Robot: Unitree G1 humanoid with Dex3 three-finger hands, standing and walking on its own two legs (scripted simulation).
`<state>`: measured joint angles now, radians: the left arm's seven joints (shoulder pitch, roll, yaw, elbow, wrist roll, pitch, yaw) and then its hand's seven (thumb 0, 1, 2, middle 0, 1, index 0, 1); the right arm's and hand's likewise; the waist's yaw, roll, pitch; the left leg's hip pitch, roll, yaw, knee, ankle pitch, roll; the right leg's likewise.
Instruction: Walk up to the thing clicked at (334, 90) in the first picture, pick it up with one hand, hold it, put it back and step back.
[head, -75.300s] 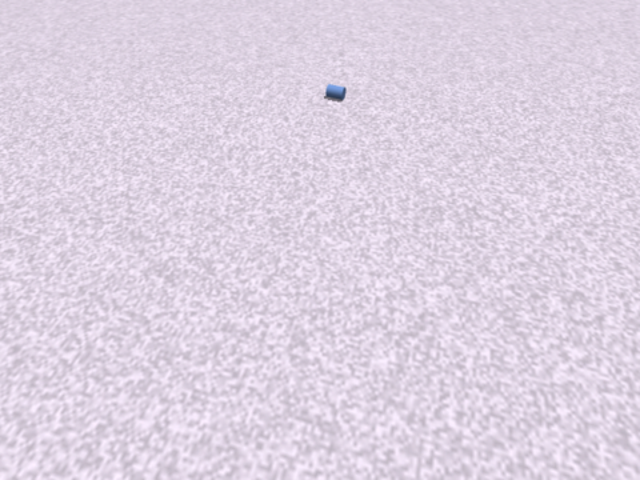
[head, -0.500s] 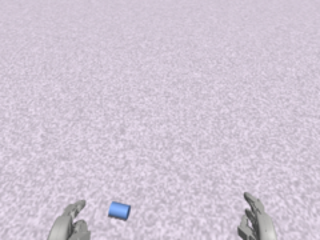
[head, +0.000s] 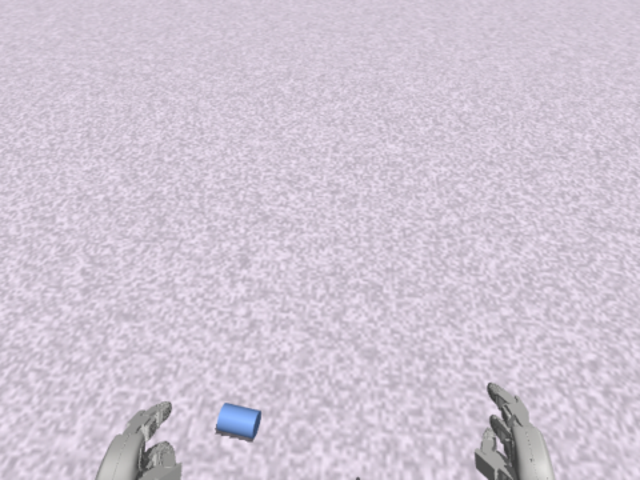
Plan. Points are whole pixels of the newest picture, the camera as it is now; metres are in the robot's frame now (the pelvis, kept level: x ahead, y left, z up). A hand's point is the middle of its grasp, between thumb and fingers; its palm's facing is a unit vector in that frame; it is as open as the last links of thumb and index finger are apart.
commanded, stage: stand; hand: left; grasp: from above
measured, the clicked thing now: (239, 420) +0.42 +0.22 -0.68
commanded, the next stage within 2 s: none
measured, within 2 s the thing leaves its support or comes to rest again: neither
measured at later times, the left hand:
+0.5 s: hand out of the picture +0.05 +0.24 -0.11, palm faces +0.04 -0.95 -0.32, open 7.4 cm
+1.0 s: hand out of the picture +0.03 +0.24 -0.10, palm faces +0.04 -0.94 -0.34, open 7.4 cm
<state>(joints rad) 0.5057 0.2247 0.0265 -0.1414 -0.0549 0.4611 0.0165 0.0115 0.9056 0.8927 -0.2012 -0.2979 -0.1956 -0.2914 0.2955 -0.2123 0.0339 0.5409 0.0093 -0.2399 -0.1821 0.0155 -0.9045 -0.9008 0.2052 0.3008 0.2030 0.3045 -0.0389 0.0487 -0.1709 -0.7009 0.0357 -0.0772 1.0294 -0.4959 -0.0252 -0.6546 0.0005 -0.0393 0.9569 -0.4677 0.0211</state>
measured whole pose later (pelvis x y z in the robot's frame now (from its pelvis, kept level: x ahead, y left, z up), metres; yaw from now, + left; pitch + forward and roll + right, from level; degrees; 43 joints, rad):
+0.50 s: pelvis +0.00 +0.00 +0.05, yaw +0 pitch -3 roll -1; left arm 0.23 0.28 0.05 0.97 0.04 0.03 0.03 0.01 0.91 0.89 -0.20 -0.30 -0.20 -0.29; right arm 0.20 -0.28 -0.04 0.98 -0.04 0.00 -0.03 0.01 -0.91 -0.90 0.20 0.30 0.20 0.30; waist 0.02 0.01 0.06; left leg -0.25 0.01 -0.04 0.61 -0.31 -0.01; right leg -0.23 -0.03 -0.01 0.58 -0.31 0.03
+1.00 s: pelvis -0.01 -0.01 +0.07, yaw +1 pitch -5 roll +0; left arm 0.16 0.29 0.04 1.15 0.03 0.00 0.02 0.01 0.91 0.89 -0.20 -0.30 -0.20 -0.30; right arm 0.17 -0.30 -0.03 1.11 -0.02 0.01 -0.02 0.01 -0.91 -0.90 0.20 0.30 0.20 0.30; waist 0.01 0.03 0.06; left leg -0.13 0.02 -0.05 0.40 -0.19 -0.02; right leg -0.11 -0.03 -0.02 0.38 -0.19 0.02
